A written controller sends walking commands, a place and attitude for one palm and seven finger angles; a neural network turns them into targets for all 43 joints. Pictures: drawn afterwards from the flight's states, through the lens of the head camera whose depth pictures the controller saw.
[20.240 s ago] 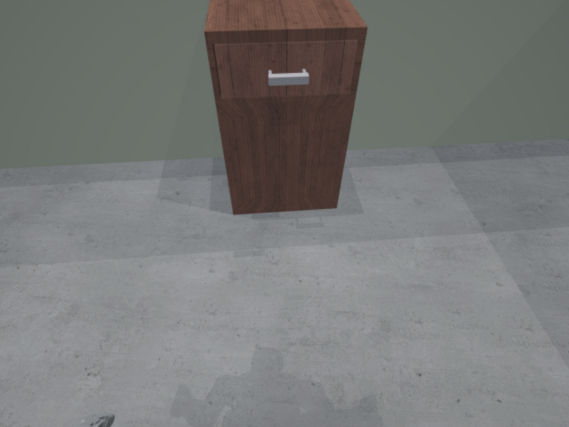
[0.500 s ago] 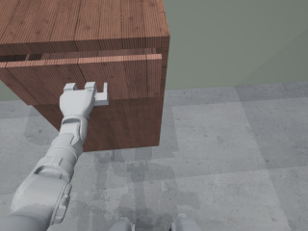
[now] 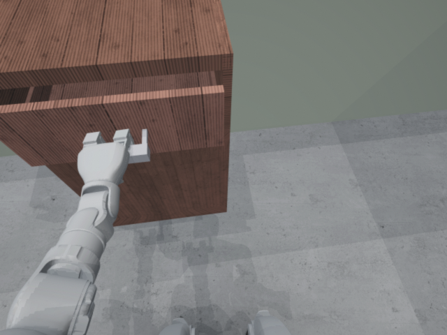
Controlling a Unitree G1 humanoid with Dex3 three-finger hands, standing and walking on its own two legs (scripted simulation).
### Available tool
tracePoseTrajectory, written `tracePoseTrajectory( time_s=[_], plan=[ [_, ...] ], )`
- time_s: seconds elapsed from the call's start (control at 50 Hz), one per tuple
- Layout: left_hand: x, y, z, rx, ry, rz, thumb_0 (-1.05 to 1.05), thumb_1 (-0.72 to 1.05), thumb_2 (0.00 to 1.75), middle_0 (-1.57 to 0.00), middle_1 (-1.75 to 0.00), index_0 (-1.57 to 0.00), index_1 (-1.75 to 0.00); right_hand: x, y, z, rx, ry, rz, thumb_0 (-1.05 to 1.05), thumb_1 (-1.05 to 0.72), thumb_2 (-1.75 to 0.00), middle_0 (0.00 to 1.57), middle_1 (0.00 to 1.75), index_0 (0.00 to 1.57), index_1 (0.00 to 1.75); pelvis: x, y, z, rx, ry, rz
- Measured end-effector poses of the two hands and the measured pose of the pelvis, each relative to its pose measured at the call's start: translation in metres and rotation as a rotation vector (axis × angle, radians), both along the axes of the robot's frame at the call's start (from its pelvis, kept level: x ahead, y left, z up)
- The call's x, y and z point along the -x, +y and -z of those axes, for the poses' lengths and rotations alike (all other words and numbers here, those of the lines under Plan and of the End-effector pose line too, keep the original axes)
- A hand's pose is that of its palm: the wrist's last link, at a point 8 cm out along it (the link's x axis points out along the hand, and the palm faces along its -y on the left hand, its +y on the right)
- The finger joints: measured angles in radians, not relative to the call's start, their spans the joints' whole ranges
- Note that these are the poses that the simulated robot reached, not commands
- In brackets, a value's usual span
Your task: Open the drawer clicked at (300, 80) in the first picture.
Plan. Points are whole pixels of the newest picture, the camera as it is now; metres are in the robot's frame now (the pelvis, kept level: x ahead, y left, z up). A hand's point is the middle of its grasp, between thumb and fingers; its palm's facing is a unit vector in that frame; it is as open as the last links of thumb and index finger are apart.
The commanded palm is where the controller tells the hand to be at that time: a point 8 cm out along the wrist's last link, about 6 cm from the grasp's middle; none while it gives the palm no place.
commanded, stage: pull the drawer open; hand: left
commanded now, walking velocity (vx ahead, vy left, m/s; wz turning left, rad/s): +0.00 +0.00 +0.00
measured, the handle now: (117, 146) +0.49 +0.21 -0.01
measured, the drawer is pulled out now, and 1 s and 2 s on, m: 0.06 0.19 0.30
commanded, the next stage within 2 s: open the thumb to release the handle in 1.68 s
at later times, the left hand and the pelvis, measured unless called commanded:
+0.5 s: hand (113, 193) +0.39 +0.20 -0.03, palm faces -0.04 -0.03 -1.00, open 6.1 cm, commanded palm +0.35 +0.20 +0.02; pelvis +0.01 +0.00 +0.00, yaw +3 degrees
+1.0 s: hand (112, 241) +0.30 +0.19 -0.03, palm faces -0.02 -0.07 -1.00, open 6.0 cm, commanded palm +0.25 +0.19 +0.02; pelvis +0.02 -0.01 +0.01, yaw +1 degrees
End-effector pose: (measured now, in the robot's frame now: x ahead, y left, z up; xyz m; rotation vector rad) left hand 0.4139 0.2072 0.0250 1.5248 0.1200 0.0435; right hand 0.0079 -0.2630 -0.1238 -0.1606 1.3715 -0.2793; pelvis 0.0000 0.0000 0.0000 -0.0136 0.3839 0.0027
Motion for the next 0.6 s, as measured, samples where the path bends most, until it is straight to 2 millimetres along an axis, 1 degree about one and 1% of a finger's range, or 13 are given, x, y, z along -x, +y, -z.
tracePoseTrajectory(
  time_s=[0.08, 0.18, 0.26, 0.34, 0.4, 0.46, 0.52, 0.6],
  plan=[
    [0.018, -0.001, 0.001, 0.016, -0.012, 0.006, 0.01, 0.67, 0.74, -0.27, -1.35, -0.36, -1.35, -0.028, 0.004, -0.004, -0.012, -0.060, -0.013, 0.01, -0.90, -0.90, 0.20, 0.30, 0.20, 0.30, -0.008, 0.002, -0.005, 0.000, -0.019, 0.005],
    [0.043, -0.003, 0.002, 0.020, -0.034, 0.010, 0.01, 0.67, 0.76, -0.26, -1.35, -0.36, -1.34, -0.075, 0.010, -0.010, -0.019, -0.155, -0.063, 0.01, -0.90, -0.90, 0.20, 0.30, 0.20, 0.30, -0.016, 0.004, -0.010, 0.002, -0.045, -0.005],
    [0.046, -0.003, 0.003, 0.001, -0.053, 0.012, 0.00, 0.66, 0.79, -0.28, -1.35, -0.36, -1.34, -0.108, 0.012, -0.010, -0.004, -0.202, -0.139, 0.01, -0.90, -0.90, 0.20, 0.30, 0.20, 0.30, -0.015, 0.003, -0.007, 0.002, -0.052, -0.033],
    [0.045, -0.004, 0.002, -0.020, -0.043, 0.005, 0.00, 0.64, 0.80, -0.31, -1.35, -0.36, -1.35, -0.131, 0.014, -0.010, -0.005, -0.249, -0.169, 0.00, -0.90, -0.90, 0.20, 0.30, 0.20, 0.30, -0.012, 0.001, -0.005, 0.002, -0.055, -0.046],
    [0.043, -0.004, 0.001, -0.025, -0.026, -0.002, -0.01, 0.63, 0.80, -0.33, -1.35, -0.37, -1.35, -0.137, 0.017, -0.011, -0.011, -0.271, -0.174, 0.00, -0.90, -0.90, 0.20, 0.30, 0.20, 0.30, -0.010, -0.001, -0.005, 0.000, -0.060, -0.046],
    [0.043, -0.004, 0.000, -0.025, -0.010, -0.005, -0.01, 0.63, 0.79, -0.34, -1.35, -0.38, -1.35, -0.133, 0.018, -0.010, -0.016, -0.277, -0.171, 0.00, -0.90, -0.90, 0.20, 0.30, 0.20, 0.30, -0.007, -0.003, -0.005, -0.004, -0.063, -0.046],
    [0.042, -0.004, -0.001, -0.016, -0.001, -0.006, -0.01, 0.63, 0.77, -0.34, -1.35, -0.39, -1.35, -0.121, 0.016, -0.009, -0.022, -0.263, -0.156, 0.00, -0.90, -0.90, 0.20, 0.30, 0.20, 0.30, -0.005, -0.006, -0.005, -0.006, -0.064, -0.040],
    [0.048, -0.004, -0.001, -0.001, 0.000, -0.006, 0.00, 0.65, 0.75, -0.32, -1.35, -0.39, -1.34, -0.099, 0.012, -0.007, -0.031, -0.231, -0.113, 0.00, -0.90, -0.90, 0.20, 0.30, 0.20, 0.30, -0.005, -0.007, -0.006, -0.008, -0.064, -0.022]
  ],
)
